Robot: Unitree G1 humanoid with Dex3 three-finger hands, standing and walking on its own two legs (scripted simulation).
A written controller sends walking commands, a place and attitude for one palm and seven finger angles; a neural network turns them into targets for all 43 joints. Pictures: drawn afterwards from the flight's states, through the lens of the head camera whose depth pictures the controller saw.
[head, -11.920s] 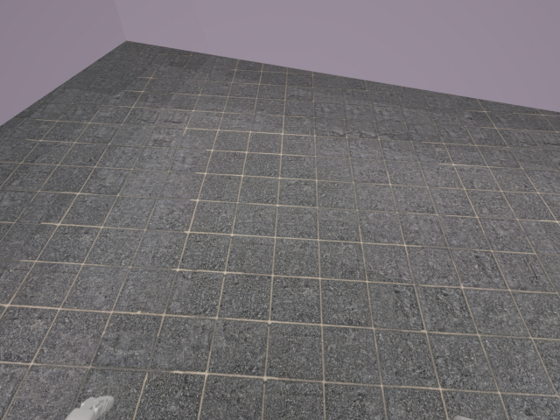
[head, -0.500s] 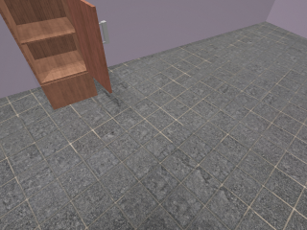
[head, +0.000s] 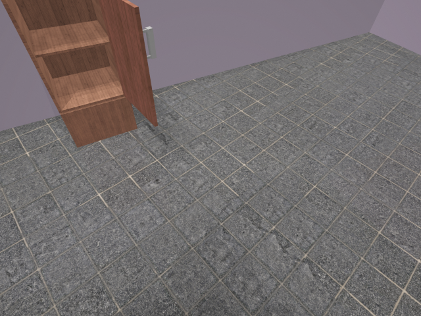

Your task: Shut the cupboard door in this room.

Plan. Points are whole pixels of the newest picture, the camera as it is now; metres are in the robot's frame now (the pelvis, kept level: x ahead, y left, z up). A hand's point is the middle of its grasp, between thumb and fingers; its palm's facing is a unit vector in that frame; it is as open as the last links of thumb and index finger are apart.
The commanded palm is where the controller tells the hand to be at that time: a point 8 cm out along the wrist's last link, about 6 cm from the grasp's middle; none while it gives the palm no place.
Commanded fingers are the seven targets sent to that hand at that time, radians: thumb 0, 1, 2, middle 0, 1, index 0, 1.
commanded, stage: stand and wait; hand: left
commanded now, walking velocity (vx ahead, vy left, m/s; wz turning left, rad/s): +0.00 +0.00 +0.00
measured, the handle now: (146, 44) +1.15 +0.37 -0.04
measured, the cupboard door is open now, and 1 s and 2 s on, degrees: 100 100 100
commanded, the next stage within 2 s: turn or walk to find it in 0.50 s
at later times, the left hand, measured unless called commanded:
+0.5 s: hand out of the picture +0.05 +0.23 -0.16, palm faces +0.02 -0.95 -0.30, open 7.3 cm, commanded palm none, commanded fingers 0.00 0.90 0.90 -0.20 -0.30 -0.20 -0.30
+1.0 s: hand out of the picture +0.04 +0.20 -0.18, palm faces +0.11 -0.98 -0.19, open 7.3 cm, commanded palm none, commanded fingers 0.00 0.90 0.90 -0.20 -0.30 -0.20 -0.30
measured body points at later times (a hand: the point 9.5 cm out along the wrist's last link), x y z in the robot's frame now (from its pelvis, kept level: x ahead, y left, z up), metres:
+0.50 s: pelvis +0.00 -0.01 +0.00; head +0.01 -0.01 +0.45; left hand +0.05 +0.28 -0.14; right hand +0.06 -0.29 -0.14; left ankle +0.01 +0.13 -0.74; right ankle +0.02 -0.11 -0.74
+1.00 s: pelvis +0.01 +0.01 +0.00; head +0.04 +0.02 +0.45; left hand +0.04 +0.25 -0.16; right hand +0.06 -0.22 -0.15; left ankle +0.01 +0.12 -0.74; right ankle -0.01 -0.13 -0.71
